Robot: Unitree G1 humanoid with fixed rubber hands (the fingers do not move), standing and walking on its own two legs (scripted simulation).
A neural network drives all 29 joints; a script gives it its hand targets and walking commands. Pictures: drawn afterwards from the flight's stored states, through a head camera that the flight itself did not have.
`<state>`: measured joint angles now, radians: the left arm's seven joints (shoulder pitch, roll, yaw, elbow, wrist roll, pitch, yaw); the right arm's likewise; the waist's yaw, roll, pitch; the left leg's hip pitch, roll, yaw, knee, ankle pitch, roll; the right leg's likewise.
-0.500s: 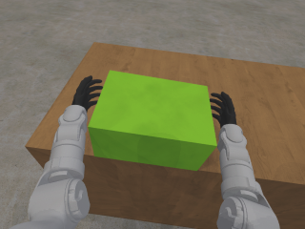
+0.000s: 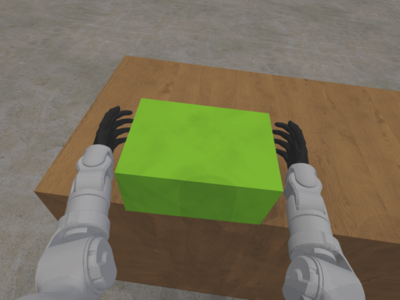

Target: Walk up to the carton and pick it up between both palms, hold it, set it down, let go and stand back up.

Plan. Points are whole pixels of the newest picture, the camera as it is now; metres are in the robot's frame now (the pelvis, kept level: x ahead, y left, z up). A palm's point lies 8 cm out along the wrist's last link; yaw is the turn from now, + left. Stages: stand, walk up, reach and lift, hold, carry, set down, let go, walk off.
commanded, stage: set down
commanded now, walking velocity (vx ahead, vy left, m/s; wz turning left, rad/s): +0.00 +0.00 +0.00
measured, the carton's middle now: (199, 160) +0.42 +0.02 +0.04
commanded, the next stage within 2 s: none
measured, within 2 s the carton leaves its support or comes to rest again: neither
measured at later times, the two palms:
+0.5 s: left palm (105, 146) +0.40 +0.22 +0.09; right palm (294, 160) +0.40 -0.17 +0.10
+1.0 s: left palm (95, 145) +0.41 +0.25 +0.07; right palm (321, 159) +0.42 -0.24 +0.08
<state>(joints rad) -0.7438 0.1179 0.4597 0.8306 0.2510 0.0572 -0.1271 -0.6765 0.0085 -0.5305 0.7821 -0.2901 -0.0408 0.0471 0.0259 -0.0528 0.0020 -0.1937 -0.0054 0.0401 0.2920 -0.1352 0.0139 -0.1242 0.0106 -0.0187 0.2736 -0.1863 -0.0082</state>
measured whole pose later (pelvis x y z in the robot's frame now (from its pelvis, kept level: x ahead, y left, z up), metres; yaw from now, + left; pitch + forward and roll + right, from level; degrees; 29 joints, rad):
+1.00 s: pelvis -0.02 -0.01 -0.02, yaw +0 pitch +16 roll -1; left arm -0.95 0.41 -0.08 1.37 -0.31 -0.21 -0.05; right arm -0.92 -0.40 0.21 1.32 0.53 -0.19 -0.02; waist 0.01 -0.02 -0.20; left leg -0.63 0.04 0.02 0.54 -0.20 0.00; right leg -0.54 0.05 -0.04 0.49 -0.23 -0.03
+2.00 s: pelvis -0.02 -0.01 +0.00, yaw +0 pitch +5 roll -1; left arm -0.78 0.56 0.05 0.69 -0.29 0.37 -0.09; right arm -0.76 -0.52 0.11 0.79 0.58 0.23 0.00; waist -0.02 -0.04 -0.06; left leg -0.30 0.02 0.02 0.35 -0.13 0.01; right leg -0.21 0.03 -0.04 0.30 -0.16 -0.02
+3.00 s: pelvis +0.00 +0.00 +0.00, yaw -1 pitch -1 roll +0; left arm 0.16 0.41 0.17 -0.11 -0.29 0.30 -0.05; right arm 0.26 -0.37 -0.11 -0.14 0.40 0.23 0.02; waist 0.04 -0.03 0.01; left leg -0.12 0.01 0.05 0.29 -0.15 0.01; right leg -0.04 0.02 -0.01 0.25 -0.18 -0.02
